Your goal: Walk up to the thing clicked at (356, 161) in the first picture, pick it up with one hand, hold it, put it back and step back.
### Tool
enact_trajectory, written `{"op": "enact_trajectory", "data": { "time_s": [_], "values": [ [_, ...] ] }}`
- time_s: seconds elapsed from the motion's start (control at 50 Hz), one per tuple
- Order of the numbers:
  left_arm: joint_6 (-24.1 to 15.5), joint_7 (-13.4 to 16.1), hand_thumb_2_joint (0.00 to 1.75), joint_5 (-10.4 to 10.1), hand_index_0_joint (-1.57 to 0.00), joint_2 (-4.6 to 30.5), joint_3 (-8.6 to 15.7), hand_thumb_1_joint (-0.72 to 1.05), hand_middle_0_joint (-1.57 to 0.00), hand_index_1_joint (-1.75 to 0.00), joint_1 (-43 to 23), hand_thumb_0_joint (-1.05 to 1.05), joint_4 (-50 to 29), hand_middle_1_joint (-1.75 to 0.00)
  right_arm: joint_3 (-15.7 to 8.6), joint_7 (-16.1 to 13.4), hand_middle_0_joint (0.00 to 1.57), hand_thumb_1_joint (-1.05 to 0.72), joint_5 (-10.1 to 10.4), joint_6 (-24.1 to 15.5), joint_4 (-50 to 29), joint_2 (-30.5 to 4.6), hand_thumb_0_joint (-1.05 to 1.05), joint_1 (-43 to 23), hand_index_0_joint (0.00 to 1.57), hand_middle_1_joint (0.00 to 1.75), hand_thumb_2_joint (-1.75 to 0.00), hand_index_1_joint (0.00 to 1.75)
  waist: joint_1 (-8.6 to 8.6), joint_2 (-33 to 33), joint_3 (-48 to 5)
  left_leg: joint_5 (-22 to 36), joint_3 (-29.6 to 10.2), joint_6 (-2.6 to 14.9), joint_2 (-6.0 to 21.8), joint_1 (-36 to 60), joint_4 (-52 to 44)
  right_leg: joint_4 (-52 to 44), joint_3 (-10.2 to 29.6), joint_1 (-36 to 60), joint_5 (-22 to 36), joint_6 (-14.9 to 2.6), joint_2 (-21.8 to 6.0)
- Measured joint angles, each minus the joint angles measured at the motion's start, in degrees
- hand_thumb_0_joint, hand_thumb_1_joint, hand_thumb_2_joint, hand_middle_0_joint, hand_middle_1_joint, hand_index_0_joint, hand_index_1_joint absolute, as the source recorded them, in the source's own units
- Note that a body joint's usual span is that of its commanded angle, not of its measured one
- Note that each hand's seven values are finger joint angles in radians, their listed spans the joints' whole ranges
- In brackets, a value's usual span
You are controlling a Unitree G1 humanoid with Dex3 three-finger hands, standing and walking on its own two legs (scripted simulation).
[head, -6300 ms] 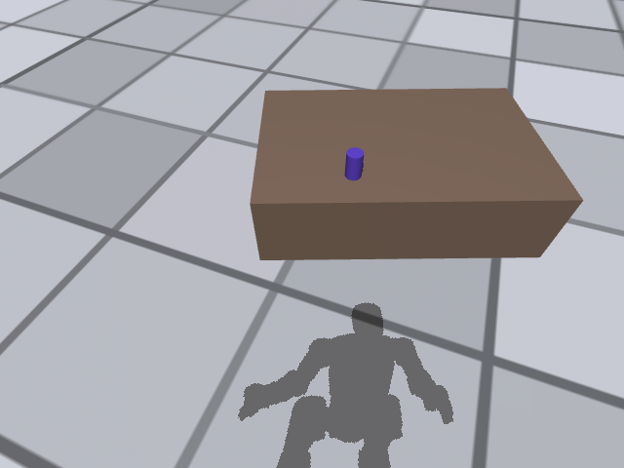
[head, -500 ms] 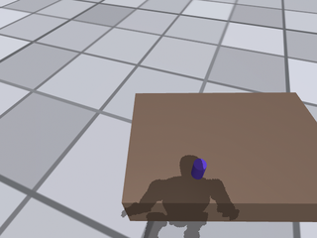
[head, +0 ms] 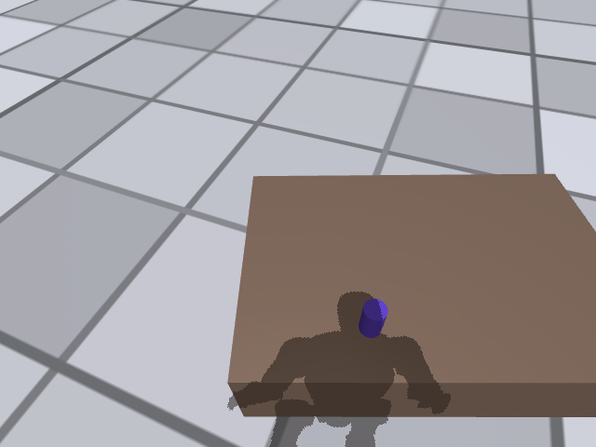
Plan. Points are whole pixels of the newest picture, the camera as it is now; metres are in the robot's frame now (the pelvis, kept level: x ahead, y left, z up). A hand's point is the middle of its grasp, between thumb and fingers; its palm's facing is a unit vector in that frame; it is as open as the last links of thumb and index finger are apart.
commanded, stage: stand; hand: right
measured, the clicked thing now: (372, 318) +0.49 -0.18 -0.40
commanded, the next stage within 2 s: go down in 0.34 s
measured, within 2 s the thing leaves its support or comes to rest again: neither
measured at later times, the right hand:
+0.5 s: hand out of the picture +0.08 -0.25 -0.16, palm faces +0.01 +0.94 -0.33, open 7.6 cm
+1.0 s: hand out of the picture +0.13 -0.26 -0.17, palm faces +0.04 +0.95 -0.32, open 16.3 cm
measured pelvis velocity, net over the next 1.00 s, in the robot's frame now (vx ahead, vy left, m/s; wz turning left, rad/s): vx -0.01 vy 0.01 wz -0.02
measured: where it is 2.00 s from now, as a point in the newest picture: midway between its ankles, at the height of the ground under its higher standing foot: outside the picture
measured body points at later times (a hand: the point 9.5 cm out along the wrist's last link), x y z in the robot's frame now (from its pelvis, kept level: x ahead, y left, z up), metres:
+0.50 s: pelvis +0.00 +0.00 +0.00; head +0.01 +0.00 +0.45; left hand +0.08 +0.30 -0.13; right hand +0.08 -0.30 -0.14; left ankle -0.02 +0.14 -0.75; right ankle +0.01 -0.11 -0.75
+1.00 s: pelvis -0.01 +0.01 -0.03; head +0.06 +0.00 +0.42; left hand +0.13 +0.27 -0.14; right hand +0.13 -0.31 -0.14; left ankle -0.02 +0.14 -0.75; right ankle +0.01 -0.11 -0.75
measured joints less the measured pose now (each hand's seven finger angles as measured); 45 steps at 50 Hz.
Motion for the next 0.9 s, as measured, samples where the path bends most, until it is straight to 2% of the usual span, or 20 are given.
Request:
{"op": "enact_trajectory", "data": {
  "time_s": [0.46, 0.52, 0.56, 0.62, 0.7, 0.76, 0.9],
  "values": [
    [-0.08, 0.09, 0.90, -0.02, -0.20, -0.01, 0.02, 0.90, -0.20, -0.30, -0.02, 0.00, -0.06, -0.30, -0.07, 0.00, 0.20, -0.90, -0.04, 0.01, 0.00, -0.03, 0.01, 0.29, 0.20, 0.30, -0.89, 0.30, -0.10, 0.01, 0.06, -0.12, 0.25, 0.04, 0.03, 0.37, -0.15, -0.11, 0.25, 0.25, -0.04, 0.07, 0.05],
    [-0.90, 1.37, 0.90, -2.18, -0.20, -0.54, 0.45, 0.90, -0.21, -0.30, 2.76, 0.00, -7.93, -0.30, -2.18, -0.52, 0.17, -0.86, 1.27, -1.11, -3.21, 1.00, 0.01, -1.36, 0.17, 0.26, -0.85, 0.26, -0.17, -0.24, 0.60, -1.46, 0.72, 0.25, 0.02, -3.65, 3.69, 3.45, 0.81, -3.88, -1.07, -0.01, -0.04],
    [-1.39, 1.69, 0.91, -2.79, -0.20, -1.40, 0.60, 0.90, -0.21, -0.31, 3.29, 0.00, -11.89, -0.30, -4.10, -0.21, 0.14, -0.80, 0.95, -1.57, -3.07, 1.59, 0.01, -4.99, 0.14, 0.21, -0.79, 0.22, -0.11, -0.21, 1.49, -2.40, 0.98, 0.36, -0.06, -6.92, 6.71, 6.21, 1.18, -7.17, -1.73, 0.07, -0.19],
    [-1.42, 2.29, 0.91, -2.80, -0.20, -3.29, 0.77, 0.90, -0.21, -0.31, 3.93, 0.00, -16.12, -0.30, -7.47, 0.97, 0.11, -0.66, -0.86, -1.07, -1.87, 1.19, 0.01, -10.01, 0.11, 0.15, -0.65, 0.16, 0.34, 0.18, 1.08, -3.47, 1.21, 0.69, -0.41, -11.51, 10.25, 9.68, 1.55, -11.83, -2.61, 0.35, -0.63],
    [-1.19, 2.44, 0.91, -2.19, -0.20, -5.57, 0.76, 0.90, -0.21, -0.31, 6.05, 0.00, -19.95, -0.30, -10.95, 2.65, 0.09, -0.46, -3.87, 0.68, -4.40, -0.41, 0.01, -10.62, 0.09, 0.10, -0.44, 0.10, 0.96, 0.80, -1.06, -4.63, 0.89, 1.10, -1.13, -14.78, 12.99, 12.80, 1.37, -15.09, -4.10, 0.72, -1.47],
    [-1.15, 2.60, 0.90, -2.21, -0.20, -6.05, 0.42, 0.90, -0.21, -0.31, 7.71, 0.00, -21.86, -0.30, -11.31, 3.25, 0.09, -0.32, -4.27, 3.54, -6.79, -1.09, 0.01, -9.79, 0.08, 0.07, -0.31, 0.07, 1.11, 0.39, -2.11, -5.30, 1.07, 1.20, -1.42, -15.11, 13.79, 14.33, 1.61, -15.81, -5.13, 0.79, -1.77],
    [-2.44, 3.17, 0.90, -2.48, -0.20, -5.61, 0.26, 0.90, -0.21, -0.31, 7.75, 0.01, -25.41, -0.30, -11.31, 5.55, 0.08, 0.06, -3.18, 8.94, -14.03, -0.77, 0.00, -4.41, 0.07, 0.04, -0.14, 0.05, 1.49, -1.29, -2.52, -6.58, 1.12, 1.07, -1.44, -17.04, 15.84, 16.99, 1.73, -18.07, -6.72, 0.57, -1.85]
  ]
}}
